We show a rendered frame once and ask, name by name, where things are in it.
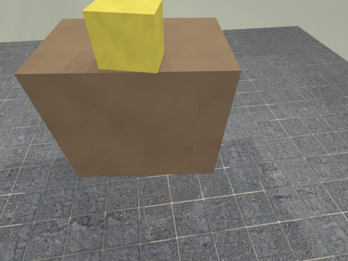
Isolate pedestal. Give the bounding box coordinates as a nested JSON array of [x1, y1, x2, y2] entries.
[[14, 17, 241, 177]]

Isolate carton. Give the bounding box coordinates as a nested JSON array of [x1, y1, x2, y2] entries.
[[82, 0, 164, 73]]

